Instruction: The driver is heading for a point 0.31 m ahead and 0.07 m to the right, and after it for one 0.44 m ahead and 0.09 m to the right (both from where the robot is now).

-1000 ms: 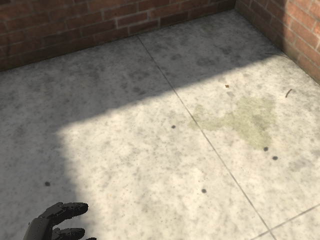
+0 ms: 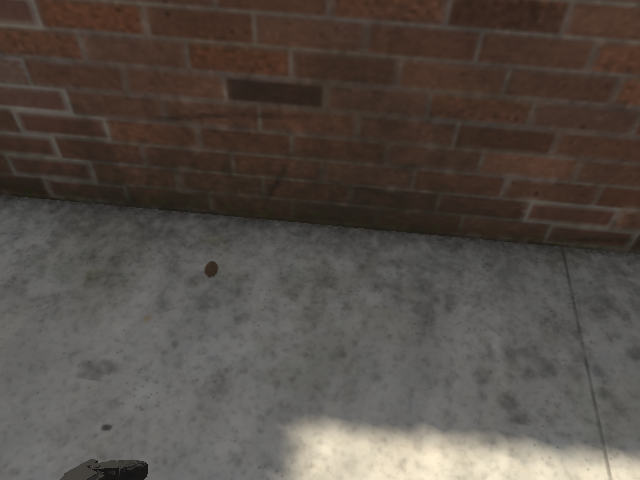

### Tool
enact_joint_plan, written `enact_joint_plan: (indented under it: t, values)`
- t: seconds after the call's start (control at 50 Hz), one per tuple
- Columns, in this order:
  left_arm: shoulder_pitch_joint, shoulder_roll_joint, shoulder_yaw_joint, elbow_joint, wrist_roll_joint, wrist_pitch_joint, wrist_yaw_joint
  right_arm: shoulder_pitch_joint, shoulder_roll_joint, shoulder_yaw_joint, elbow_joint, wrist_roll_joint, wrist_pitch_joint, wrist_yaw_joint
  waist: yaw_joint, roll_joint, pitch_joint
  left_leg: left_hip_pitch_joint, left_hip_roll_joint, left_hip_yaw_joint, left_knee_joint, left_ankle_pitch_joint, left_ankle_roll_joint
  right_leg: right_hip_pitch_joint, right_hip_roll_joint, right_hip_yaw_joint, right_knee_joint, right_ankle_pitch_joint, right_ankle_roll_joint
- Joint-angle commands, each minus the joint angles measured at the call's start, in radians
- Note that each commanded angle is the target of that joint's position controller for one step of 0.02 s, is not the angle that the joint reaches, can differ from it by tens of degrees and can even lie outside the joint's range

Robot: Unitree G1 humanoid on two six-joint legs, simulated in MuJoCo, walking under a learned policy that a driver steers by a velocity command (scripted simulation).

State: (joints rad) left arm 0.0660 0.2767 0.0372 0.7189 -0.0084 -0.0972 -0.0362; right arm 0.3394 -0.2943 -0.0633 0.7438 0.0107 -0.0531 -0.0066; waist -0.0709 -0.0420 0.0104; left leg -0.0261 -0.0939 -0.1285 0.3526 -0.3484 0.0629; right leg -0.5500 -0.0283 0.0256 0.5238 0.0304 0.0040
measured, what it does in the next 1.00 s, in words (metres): walks ahead, turning right: right foot, then left foot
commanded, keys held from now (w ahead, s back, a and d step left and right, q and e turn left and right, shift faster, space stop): w+e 0.38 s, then no key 0.62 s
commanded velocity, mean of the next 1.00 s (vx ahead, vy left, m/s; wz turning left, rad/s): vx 0.30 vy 0.00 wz -0.22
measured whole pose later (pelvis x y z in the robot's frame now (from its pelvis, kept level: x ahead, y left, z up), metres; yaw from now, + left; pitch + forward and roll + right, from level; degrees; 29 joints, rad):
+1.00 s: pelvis +0.41 -0.07 +0.00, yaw -16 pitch -1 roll +1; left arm 0.17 0.25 0.01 0.77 0.03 0.02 0.04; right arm 0.16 -0.24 -0.01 0.83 -0.03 -0.03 0.00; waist -0.01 0.01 0.03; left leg -0.25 -0.02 -0.01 0.48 -0.21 0.00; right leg -0.24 -0.01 0.07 0.52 -0.26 0.02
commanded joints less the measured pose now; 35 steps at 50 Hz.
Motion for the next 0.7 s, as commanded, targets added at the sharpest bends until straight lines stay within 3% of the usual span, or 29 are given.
enact_joint_plan:
  t: [0.02,0.04,0.06,0.08,0.1,0.12,0.14,0.16,0.18,0.2,0.26,0.3,0.36,0.4,0.46,0.5,0.52,0.54,0.56,0.58,0.6,0.62,0.64,0.66,0.7]
  values:
    - [-0.05,0.126,0.036,-0.082,-0.006,-0.022,-0.008,0.026,-0.167,-0.046,-0.019,-0.001,0.0,-0.007,0.022,0.157,0.018,0.062,0.316,-0.111,0.01,0.589,0.117,0.019,0.006,-0.021,-0.025,-0.117,-0.068]
    - [0.055,0.149,0.051,-0.05,-0.003,-0.022,-0.006,0.006,-0.163,-0.042,-0.022,-0.003,0.005,-0.009,0.08,0.139,-0.05,0.061,0.274,-0.058,0.134,0.774,0.096,0.163,0.044,-0.054,-0.055,-0.097,-0.098]
    - [0.199,0.188,0.067,-0.017,0.004,-0.021,-0.004,0.002,-0.141,-0.03,-0.034,-0.012,0.008,-0.013,0.143,0.095,-0.171,-0.022,0.224,-0.005,0.34,0.783,0.065,0.397,-0.005,0.016,-0.029,-0.049,-0.145]
    - [0.312,0.277,0.087,-0.01,0.012,-0.019,-0.005,0.086,-0.087,-0.011,-0.063,-0.023,-0.004,-0.014,0.13,-0.102,-0.31,-0.34,0.095,0.065,0.691,0.442,-0.012,0.745,-0.205,0.395,-0.042,-0.097,-0.285]
    - [0.351,0.243,0.082,0.016,-0.016,-0.011,-0.014,0.099,-0.072,-0.001,-0.067,-0.019,-0.021,-0.01,0.131,-0.264,-0.327,-0.616,-0.004,0.044,0.901,-0.175,-0.058,0.888,-0.304,0.756,-0.212,-0.322,-0.372]
    - [0.31,0.18,0.062,0.005,-0.027,-0.007,-0.012,0.016,-0.14,-0.012,-0.084,0.004,-0.04,0.001,0.15,-0.144,-0.206,-0.734,0.063,-0.021,0.961,-0.15,-0.045,0.825,-0.297,0.725,-0.248,-0.47,-0.327]
    - [0.261,0.156,0.055,-0.014,-0.012,0.001,-0.005,-0.078,-0.142,-0.01,-0.105,0.015,-0.053,0.008,0.152,-0.053,-0.109,-0.744,0.102,-0.002,0.935,-0.073,-0.035,0.704,-0.258,0.599,-0.258,-0.434,-0.294]
    - [0.227,0.145,0.05,-0.02,-0.001,0.007,-0.003,-0.132,-0.131,-0.009,-0.118,-0.002,-0.063,0.01,0.133,0.019,-0.03,-0.735,0.131,0.017,0.859,-0.02,-0.035,0.585,-0.216,0.51,-0.277,-0.332,-0.279]
    - [0.207,0.128,0.043,-0.027,0.004,0.007,0.002,-0.136,-0.13,-0.015,-0.121,-0.022,-0.065,0.008,0.107,0.023,-0.021,-0.687,0.16,0.016,0.776,0.028,-0.04,0.524,-0.184,0.453,-0.288,-0.232,-0.266]
    - [0.199,0.125,0.04,-0.032,0.006,0.009,0.006,-0.126,-0.117,-0.015,-0.124,-0.031,-0.063,0.008,0.087,-0.005,-0.025,-0.642,0.166,0.023,0.728,0.052,-0.052,0.488,-0.154,0.42,-0.302,-0.157,-0.264]
    - [0.214,0.147,0.048,-0.028,-0.005,0.012,0.023,-0.127,-0.087,-0.009,-0.127,-0.031,-0.049,0.003,0.074,-0.031,-0.029,-0.616,0.158,0.055,0.603,0.085,-0.098,0.424,-0.124,0.342,-0.319,-0.01,-0.278]
    - [0.238,0.17,0.056,-0.017,-0.01,0.017,0.036,-0.199,-0.068,-0.001,-0.145,-0.03,-0.045,-0.001,0.092,-0.021,-0.009,-0.612,0.145,0.062,0.471,0.192,-0.122,0.386,-0.101,0.3,-0.324,0.023,-0.264]
    - [0.284,0.174,0.059,0.005,-0.017,0.031,0.05,-0.305,-0.044,0.008,-0.165,-0.023,-0.053,0.005,0.13,-0.035,-0.002,-0.534,0.106,0.065,0.282,0.37,-0.135,0.342,-0.058,0.264,-0.304,0.005,-0.221]
    - [0.319,0.17,0.058,0.022,-0.019,0.041,0.056,-0.359,-0.045,0.008,-0.174,-0.017,-0.061,0.014,0.147,-0.04,0.004,-0.488,0.08,0.072,0.202,0.438,-0.129,0.345,-0.056,0.268,-0.275,0.037,-0.203]
    - [0.366,0.148,0.054,0.047,-0.014,0.063,0.067,-0.391,-0.056,0.002,-0.18,-0.023,-0.073,0.029,0.158,-0.053,-0.013,-0.452,0.055,0.068,0.123,0.453,-0.097,0.438,-0.073,0.295,-0.171,0.152,-0.17]
    - [0.345,0.143,0.054,0.042,-0.006,0.072,0.074,-0.347,-0.075,-0.008,-0.165,-0.027,-0.079,0.032,0.129,-0.07,-0.036,-0.402,0.052,0.064,0.092,0.412,-0.062,0.492,-0.083,0.322,-0.081,0.25,-0.147]
    - [0.31,0.141,0.052,0.031,-0.006,0.074,0.075,-0.282,-0.083,-0.014,-0.146,-0.034,-0.083,0.029,0.085,-0.069,-0.064,-0.315,0.054,0.082,0.036,0.466,-0.037,0.494,-0.061,0.31,-0.009,0.328,-0.124]
    - [0.293,0.122,0.045,0.014,0.0,0.07,0.072,-0.197,-0.113,-0.021,-0.132,-0.048,-0.09,0.024,0.043,-0.049,-0.145,-0.135,0.125,0.049,0.033,0.646,0.007,0.444,-0.02,0.289,0.114,0.31,-0.09]
    - [0.346,0.076,0.028,-0.003,0.019,0.062,0.067,-0.097,-0.177,-0.031,-0.126,-0.07,-0.089,0.017,0.037,0.111,-0.286,0.185,0.329,-0.134,0.15,1.063,0.115,0.242,0.056,0.248,0.372,-0.042,-0.042]
    - [0.511,0.052,0.012,0.036,0.005,0.059,0.06,-0.038,-0.152,-0.029,-0.095,-0.048,-0.065,0.023,0.057,0.316,-0.432,0.398,0.537,-0.395,0.173,1.176,0.29,0.043,0.16,0.185,0.639,-0.743,0.016]
    - [0.511,0.144,0.031,0.049,-0.007,0.067,0.058,-0.037,-0.126,-0.026,-0.093,-0.01,-0.047,0.024,0.051,0.211,-0.399,0.32,0.525,-0.447,0.125,0.87,0.271,-0.015,0.096,0.202,0.715,-0.74,0.029]
    - [0.373,0.173,0.04,0.031,-0.005,0.082,0.064,-0.105,-0.09,-0.013,-0.106,-0.01,-0.039,0.02,0.035,0.125,-0.254,0.191,0.468,-0.368,0.075,0.703,0.228,-0.061,0.075,0.166,0.74,-0.673,0.051]
    - [0.296,0.164,0.04,0.015,0.004,0.102,0.075,-0.177,-0.059,0.005,-0.107,-0.022,-0.031,0.022,0.052,0.083,-0.161,0.043,0.414,-0.279,0.026,0.621,0.196,-0.044,0.042,0.132,0.682,-0.621,0.063]
    - [0.275,0.147,0.038,0.007,0.015,0.12,0.081,-0.237,-0.041,0.016,-0.105,-0.029,-0.026,0.024,0.085,0.09,-0.105,-0.087,0.378,-0.225,-0.011,0.557,0.178,0.012,0.006,0.122,0.593,-0.587,0.071]
    - [0.291,0.074,0.015,0.007,0.016,0.138,0.08,-0.294,-0.074,0.006,-0.089,-0.034,-0.013,0.023,0.121,0.159,-0.064,-0.268,0.288,-0.102,-0.072,0.507,0.143,0.188,0.001,0.053,0.371,-0.537,0.081]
